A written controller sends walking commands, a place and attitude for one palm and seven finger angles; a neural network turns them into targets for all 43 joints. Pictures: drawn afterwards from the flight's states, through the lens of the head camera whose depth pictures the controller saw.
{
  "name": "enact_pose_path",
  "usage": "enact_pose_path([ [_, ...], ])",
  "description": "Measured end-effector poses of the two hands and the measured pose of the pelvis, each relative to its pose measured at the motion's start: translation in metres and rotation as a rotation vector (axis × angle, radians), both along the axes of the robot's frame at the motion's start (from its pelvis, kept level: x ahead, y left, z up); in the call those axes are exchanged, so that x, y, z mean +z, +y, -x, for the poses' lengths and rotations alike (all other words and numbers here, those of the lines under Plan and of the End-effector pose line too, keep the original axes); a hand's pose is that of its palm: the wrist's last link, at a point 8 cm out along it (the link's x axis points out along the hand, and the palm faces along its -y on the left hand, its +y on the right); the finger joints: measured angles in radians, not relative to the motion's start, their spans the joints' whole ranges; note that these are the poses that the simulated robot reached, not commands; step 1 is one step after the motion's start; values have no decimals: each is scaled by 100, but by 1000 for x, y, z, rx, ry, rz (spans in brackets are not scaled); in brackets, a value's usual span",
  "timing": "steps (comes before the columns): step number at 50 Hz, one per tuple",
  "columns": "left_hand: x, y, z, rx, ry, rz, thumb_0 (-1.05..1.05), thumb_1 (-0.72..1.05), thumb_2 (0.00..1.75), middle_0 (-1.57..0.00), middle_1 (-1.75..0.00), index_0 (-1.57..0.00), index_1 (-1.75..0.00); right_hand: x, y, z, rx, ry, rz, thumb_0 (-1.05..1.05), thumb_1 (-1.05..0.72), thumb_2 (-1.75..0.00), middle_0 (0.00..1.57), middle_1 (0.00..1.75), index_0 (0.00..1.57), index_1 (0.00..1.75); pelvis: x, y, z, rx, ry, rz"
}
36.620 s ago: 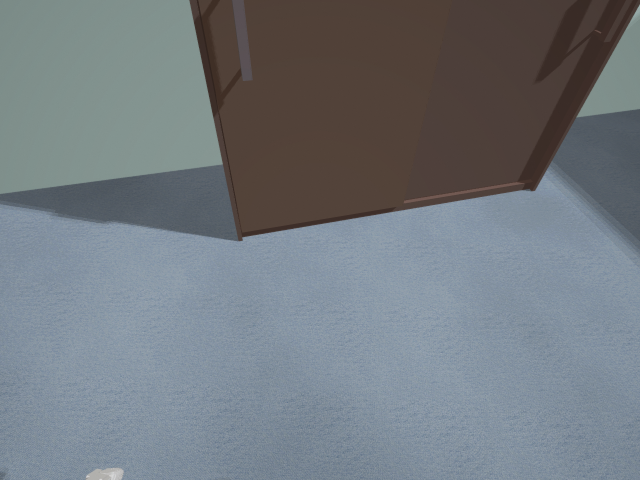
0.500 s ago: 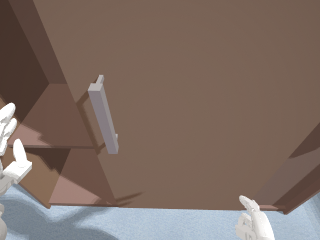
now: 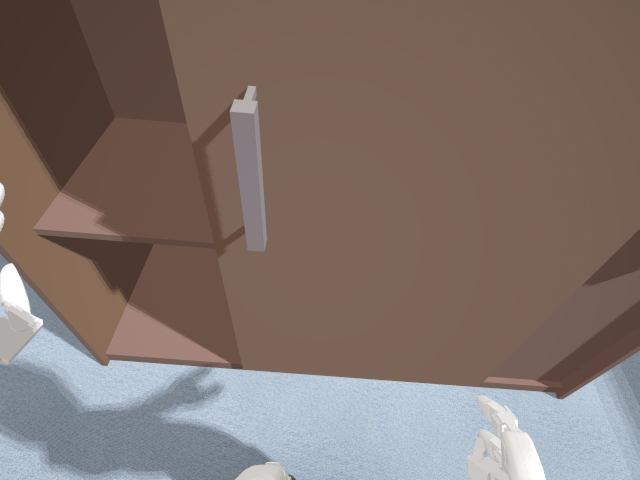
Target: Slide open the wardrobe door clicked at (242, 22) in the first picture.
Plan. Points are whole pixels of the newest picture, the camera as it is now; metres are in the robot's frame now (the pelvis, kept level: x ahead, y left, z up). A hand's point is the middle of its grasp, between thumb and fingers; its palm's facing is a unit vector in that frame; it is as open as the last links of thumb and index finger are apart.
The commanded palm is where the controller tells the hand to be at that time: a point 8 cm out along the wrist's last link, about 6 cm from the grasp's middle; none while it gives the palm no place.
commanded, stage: step back with the hand held close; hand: left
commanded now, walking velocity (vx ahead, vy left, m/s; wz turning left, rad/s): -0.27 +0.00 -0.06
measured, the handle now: (254, 176) +0.49 +0.15 +0.10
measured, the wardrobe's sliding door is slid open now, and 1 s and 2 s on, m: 0.43 0.43 0.43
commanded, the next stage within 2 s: stop stepping back and stand still in 0.36 s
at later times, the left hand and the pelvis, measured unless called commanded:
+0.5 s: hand out of the picture +0.11 +0.29 +0.19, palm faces +0.38 -0.85 -0.37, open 7.4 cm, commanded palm +0.07 +0.33 +0.19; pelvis -0.10 +0.04 +0.00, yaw -6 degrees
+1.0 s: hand out of the picture +0.02 +0.40 +0.18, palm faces +0.47 -0.85 -0.23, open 7.4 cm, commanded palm -0.04 +0.42 +0.19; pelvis -0.21 +0.13 +0.00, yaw -6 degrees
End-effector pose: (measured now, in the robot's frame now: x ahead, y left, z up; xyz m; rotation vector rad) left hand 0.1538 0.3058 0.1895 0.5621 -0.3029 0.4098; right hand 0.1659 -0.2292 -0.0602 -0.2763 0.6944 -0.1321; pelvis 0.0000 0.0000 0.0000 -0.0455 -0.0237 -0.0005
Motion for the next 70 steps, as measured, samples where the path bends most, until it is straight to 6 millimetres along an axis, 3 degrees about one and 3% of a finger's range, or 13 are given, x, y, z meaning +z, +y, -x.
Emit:
enact_pose_path([
  [9,-7,10,19,-50,-93,67,1,89,90,-21,-30,-21,-31,2,6,32,-12,13,63,1,-90,-90,20,30,20,30,-6,16,29,-2,-12,19],
  [19,18,32,58,-67,-120,26,1,89,90,-21,-30,-21,-31,17,31,77,-19,-3,13,1,-90,-90,20,30,20,30,10,28,67,-23,49,76],
  [25,11,25,79,-152,-123,31,1,89,90,-21,-30,-21,-31,3,39,108,-21,4,17,1,-90,-90,20,30,20,30,0,41,103,-105,30,34],
  [29,-2,39,75,-189,-132,91,1,89,90,-21,-30,-21,-31,10,46,138,-92,-12,39,1,-90,-90,20,30,20,30,-3,55,112,-123,5,22],
  [33,-14,52,73,-196,-93,139,1,89,90,-21,-30,-21,-31,15,53,171,-147,-48,47,1,-90,-90,20,30,20,30,-4,69,139,-113,-18,13],
  [38,6,53,116,-232,2,94,1,89,90,-21,-30,-21,-31,32,69,221,-151,-2,22,1,-90,-90,20,30,20,30,21,80,165,-107,-5,31],
  [41,18,61,155,-236,6,-36,1,89,90,-22,-30,-21,-31,24,70,241,-137,24,29,1,-90,-90,20,30,20,30,12,87,181,-105,21,-27],
  [46,15,105,180,-119,-111,23,1,88,90,-22,-30,-22,-31,7,77,268,-160,122,70,1,-90,-90,20,30,20,30,7,107,201,-118,19,-17],
  [49,-3,128,175,-35,-138,159,0,89,90,-21,-30,-21,-31,8,90,274,-166,87,94,2,-90,-90,20,30,20,30,5,125,206,-104,13,-25],
  [53,-17,131,169,-93,-123,177,1,89,90,-21,-30,-20,-30,2,112,276,-180,-4,68,2,-90,-90,20,30,20,30,-9,144,222,-97,-16,-35],
  [60,20,119,190,-190,-63,16,1,89,90,-21,-30,-21,-30,4,157,290,-125,67,-66,1,-90,-90,20,30,20,30,15,144,225,-86,19,3],
  [66,14,143,200,-52,-14,-54,1,89,90,-22,-30,-21,-31,-30,153,273,-56,159,-60,1,-90,-90,20,30,20,30,-1,148,223,-60,57,-13],
  [70,-14,161,188,40,37,97,0,89,90,-21,-30,-21,-31,-25,147,255,-76,169,-12,2,-90,-90,20,30,20,30,3,158,208,-56,53,-30],
])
